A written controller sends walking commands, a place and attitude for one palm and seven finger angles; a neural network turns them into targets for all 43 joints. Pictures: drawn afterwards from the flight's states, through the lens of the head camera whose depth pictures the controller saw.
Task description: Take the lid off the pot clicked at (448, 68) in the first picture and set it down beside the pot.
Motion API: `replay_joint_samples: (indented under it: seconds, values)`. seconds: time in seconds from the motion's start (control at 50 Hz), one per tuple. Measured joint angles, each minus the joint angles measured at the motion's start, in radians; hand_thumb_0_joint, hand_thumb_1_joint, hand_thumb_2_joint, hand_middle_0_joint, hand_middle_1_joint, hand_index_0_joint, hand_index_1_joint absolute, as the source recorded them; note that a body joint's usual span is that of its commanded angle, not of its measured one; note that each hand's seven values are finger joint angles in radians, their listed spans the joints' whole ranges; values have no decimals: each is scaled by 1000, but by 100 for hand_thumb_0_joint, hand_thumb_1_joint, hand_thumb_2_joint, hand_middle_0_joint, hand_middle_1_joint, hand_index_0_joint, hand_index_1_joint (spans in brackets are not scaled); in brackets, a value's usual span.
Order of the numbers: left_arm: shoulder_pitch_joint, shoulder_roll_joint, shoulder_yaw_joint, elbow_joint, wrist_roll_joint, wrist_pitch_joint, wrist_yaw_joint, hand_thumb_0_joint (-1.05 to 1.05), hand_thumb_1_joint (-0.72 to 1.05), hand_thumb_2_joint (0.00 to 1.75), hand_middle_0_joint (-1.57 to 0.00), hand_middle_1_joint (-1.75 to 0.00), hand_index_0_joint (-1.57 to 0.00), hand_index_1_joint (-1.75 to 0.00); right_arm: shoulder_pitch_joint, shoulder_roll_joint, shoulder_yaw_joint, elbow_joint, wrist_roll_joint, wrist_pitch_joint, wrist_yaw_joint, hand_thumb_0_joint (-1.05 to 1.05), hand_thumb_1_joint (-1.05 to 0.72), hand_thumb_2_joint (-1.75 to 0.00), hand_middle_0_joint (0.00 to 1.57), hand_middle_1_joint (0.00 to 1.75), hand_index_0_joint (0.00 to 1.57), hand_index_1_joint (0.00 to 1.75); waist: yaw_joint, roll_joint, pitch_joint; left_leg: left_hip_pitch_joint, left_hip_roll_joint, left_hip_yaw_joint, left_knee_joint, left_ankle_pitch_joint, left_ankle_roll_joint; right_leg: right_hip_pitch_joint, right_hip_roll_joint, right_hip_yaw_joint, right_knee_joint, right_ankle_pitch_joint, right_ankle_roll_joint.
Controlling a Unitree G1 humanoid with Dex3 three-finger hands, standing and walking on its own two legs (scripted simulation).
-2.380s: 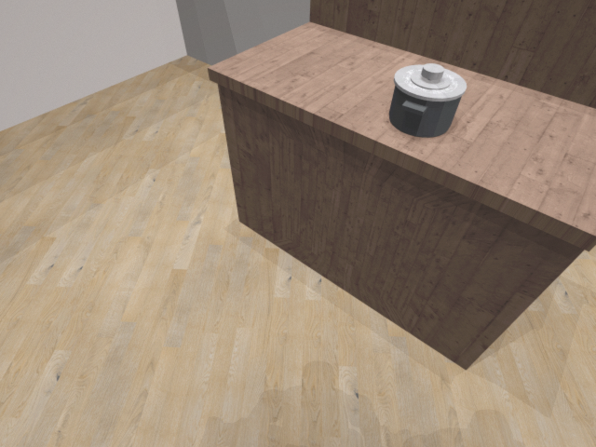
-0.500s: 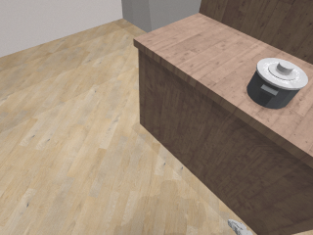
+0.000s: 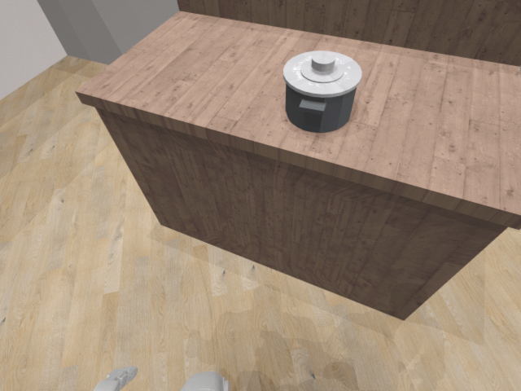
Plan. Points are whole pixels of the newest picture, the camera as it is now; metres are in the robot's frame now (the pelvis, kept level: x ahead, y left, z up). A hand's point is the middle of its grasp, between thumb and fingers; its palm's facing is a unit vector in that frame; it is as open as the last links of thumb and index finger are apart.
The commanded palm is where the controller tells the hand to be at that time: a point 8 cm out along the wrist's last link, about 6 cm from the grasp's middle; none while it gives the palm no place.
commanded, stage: turn to face it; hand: left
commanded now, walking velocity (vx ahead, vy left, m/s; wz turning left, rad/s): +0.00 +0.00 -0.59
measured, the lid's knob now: (323, 61) +0.72 -0.11 +0.11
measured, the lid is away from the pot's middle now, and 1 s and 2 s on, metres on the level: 0.00 0.00 0.00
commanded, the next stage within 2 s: take the last steps up to it in 0.50 s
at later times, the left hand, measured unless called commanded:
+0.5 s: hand (172, 385) +0.15 +0.17 -0.16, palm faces -0.26 -0.93 -0.25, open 7.4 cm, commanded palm none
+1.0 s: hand (189, 385) +0.15 +0.15 -0.17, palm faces -0.32 -0.93 -0.17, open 7.4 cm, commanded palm none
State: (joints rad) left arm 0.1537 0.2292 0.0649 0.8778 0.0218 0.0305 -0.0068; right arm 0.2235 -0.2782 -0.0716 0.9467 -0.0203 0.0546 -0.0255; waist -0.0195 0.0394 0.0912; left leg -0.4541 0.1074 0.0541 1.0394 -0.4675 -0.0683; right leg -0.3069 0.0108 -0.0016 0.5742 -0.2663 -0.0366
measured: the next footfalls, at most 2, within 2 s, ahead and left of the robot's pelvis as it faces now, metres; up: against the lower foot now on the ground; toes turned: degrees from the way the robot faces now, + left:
left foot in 0.22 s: +0.07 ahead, +0.15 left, +0.00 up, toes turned -4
right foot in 0.50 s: +0.01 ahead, -0.11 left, +0.00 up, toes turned -19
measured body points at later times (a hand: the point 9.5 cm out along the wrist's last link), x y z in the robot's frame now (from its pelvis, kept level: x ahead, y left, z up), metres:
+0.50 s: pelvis +0.01 +0.00 +0.00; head +0.04 -0.03 +0.44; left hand +0.16 +0.22 -0.14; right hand -0.02 -0.24 -0.16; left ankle +0.03 +0.15 -0.73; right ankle -0.02 -0.09 -0.74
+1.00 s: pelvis +0.07 -0.02 +0.01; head +0.09 -0.02 +0.46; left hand +0.17 +0.19 -0.15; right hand -0.01 -0.24 -0.14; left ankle +0.07 +0.09 -0.73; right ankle +0.00 -0.11 -0.67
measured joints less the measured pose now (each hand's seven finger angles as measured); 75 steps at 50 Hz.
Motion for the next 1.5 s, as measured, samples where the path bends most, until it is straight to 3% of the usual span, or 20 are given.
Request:
replay_joint_samples:
  seconds: [0.14, 0.2, 0.26, 0.34, 0.44, 0.5, 0.56, 0.64, 0.76, 0.84, 0.88, 0.94, 1.0, 1.08, 1.16, 1.2, 1.26, 1.32, 1.4, 1.5]
  values:
    - [-1, -3, -9, 5, 3, 17, -10, 0, 91, 89, -21, -30, -20, -30, -15, 25, 15, -42, 5, -24, 4, 0, -91, -90, 19, 30, 20, 30, 0, -41, -18, 67, -44, -8, -256, 53, -1, -4, 27, 91, -43, 40, 9]
    - [0, -1, -4, 3, -5, 25, -11, 0, 91, 89, -21, -30, -20, -30, -5, 37, 25, -56, 7, -42, 0, 0, -91, -90, 20, 30, 20, 30, -1, -46, -30, 155, -60, -1, -452, 133, 14, -24, 50, 117, -15, 32, 23]
    - [-6, 17, 8, 3, -7, 34, -15, 0, 91, 89, -21, -30, -20, -30, 9, 62, 38, -63, -3, -51, 0, 0, -91, -90, 20, 30, 20, 30, -6, -73, -34, 163, -58, 16, -475, 200, 52, -100, 53, 103, 171, -121, 37]
    - [-5, 26, 22, 18, -2, 37, -29, 0, 91, 89, -20, -30, -20, -30, 30, 88, 55, -51, -12, -42, 0, 0, -91, -90, 20, 30, 20, 30, -2, -83, -34, 209, -42, 55, -533, 203, 51, -172, 19, 38, 433, -158, 61]
    - [12, 6, 8, 30, -6, 35, -30, 0, 91, 89, -20, -30, -19, -30, 31, 87, 48, -30, -15, -40, 6, 0, -90, -90, 20, 30, 20, 30, -5, -41, -24, 232, -3, 97, -548, 201, 34, -82, -22, -32, 247, -175, 63]
    - [26, -2, -2, 32, -5, 15, -27, 0, 91, 89, -20, -30, -19, -30, 42, 80, 39, -19, -8, -39, 11, 0, -90, -90, 20, 30, 20, 30, -5, -29, -26, 206, 18, 116, -468, 154, 12, 23, -23, -45, 20, -35, 31]
    - [28, -34, -10, 48, -5, -4, -8, 0, 91, 89, -20, -30, -20, -30, 26, 59, 26, 8, 0, -12, 3, 0, -90, -90, 20, 30, 20, 30, -7, 11, -14, 113, 10, 38, -238, -15, 24, 22, 6, -50, 28, -57, -16]
    - [46, -60, -12, 61, -2, -5, 9, 0, 91, 89, -20, -30, -20, -30, 8, 53, 18, 35, 0, -6, -3, 0, -91, -90, 20, 30, 20, 30, -1, 7, -13, 28, -26, -6, -46, 0, 25, 59, 18, -36, -45, -27, -23]
    - [87, -67, -15, 94, 4, -21, 5, 0, 91, 89, -20, -30, -20, -30, 15, 72, 20, 47, -6, -30, 12, 0, -91, -90, 19, 30, 20, 30, 16, -27, -44, 83, -51, 7, -218, 36, 35, 106, 29, -14, -118, -3, -28]
    - [128, -57, -12, 123, 1, -33, 0, 0, 91, 89, -21, -30, -20, -30, 32, 88, 29, 50, -8, -60, 18, 0, -91, -90, 19, 30, 20, 30, 25, -47, -71, 184, -68, 23, -432, 97, 56, 126, 35, -5, -105, -32, -19]
    - [149, -50, -8, 137, -3, -31, -4, 0, 91, 89, -21, -30, -20, -30, 43, 95, 34, 47, -12, -82, 16, 0, -91, -90, 20, 30, 20, 30, 22, -55, -83, 222, -76, 23, -508, 151, 77, 102, 37, 0, -29, -85, -18]
    - [157, -39, -2, 167, 3, -15, -11, 0, 91, 89, -20, -30, -20, -30, 74, 114, 44, 42, -17, -98, 11, 0, -91, -90, 20, 30, 20, 30, 6, -79, -91, 251, -91, 45, -513, 138, 90, -8, 17, -4, 254, -185, -17]
    - [143, -34, 1, 168, 8, -16, -21, 0, 91, 89, -20, -30, -20, -30, 122, 128, 53, 59, -13, -108, 6, 0, -91, -90, 20, 30, 20, 30, -3, -77, -95, 313, -97, 47, -605, 158, 86, -117, -18, -20, 425, -134, -2]
    - [105, -39, -2, 138, 5, -28, -24, 0, 91, 89, -20, -30, -19, -30, 167, 138, 60, 104, -9, -110, 5, 0, -91, -90, 20, 30, 20, 30, 3, -61, -78, 385, -93, 49, -694, 175, 73, -175, -71, -44, 333, -72, 22]
    - [68, -51, -7, 117, 4, -41, -23, 0, 91, 89, -20, -30, -19, -30, 186, 137, 56, 137, -11, -101, 9, 0, -90, -90, 20, 30, 20, 30, -8, -36, -47, 419, -71, 56, -662, 116, 46, -136, -79, -79, 118, -15, 24]
    - [60, -50, -9, 108, 7, -61, -22, 0, 91, 89, -20, -30, -19, -30, 201, 138, 53, 149, -6, -97, 11, 0, -90, -90, 20, 30, 20, 30, -10, -35, -39, 399, -60, 56, -553, 43, 40, -84, -72, -89, 18, 58, 8]
    - [42, -71, -14, 113, 1, -87, -8, 0, 91, 89, -20, -30, -19, -30, 174, 124, 43, 169, 3, -74, 10, 0, -91, -90, 20, 30, 20, 30, -7, -5, -20, 245, -49, 7, -159, -65, 71, -68, -55, -118, 77, 1, -12]
    - [59, -87, -9, 120, -2, -91, 20, -1, 93, 89, -20, -30, -20, -30, 124, 110, 32, 160, -1, -63, 7, 1, -91, -90, 20, 30, 20, 30, 4, -1, -26, 95, -48, 1, 42, -13, 72, -3, -43, -129, 2, -1, -9]
    - [85, -79, -19, 143, 6, -71, 35, -1, 94, 89, -20, -30, -20, -30, 44, 103, 30, 112, 4, -60, 2, 0, -91, -90, 19, 30, 20, 30, 10, -14, -43, 22, -43, 17, -124, 73, 45, 56, -37, -123, -88, 24, -10]
    - [97, -74, -28, 159, 4, -39, 36, -1, 93, 89, -20, -30, -20, -30, -50, 106, 29, 65, 8, -44, 6, 0, -91, -90, 19, 30, 20, 30, 30, -27, -31, 54, -59, 11, -352, 163, 33, 89, -33, -108, -70, -10, 5]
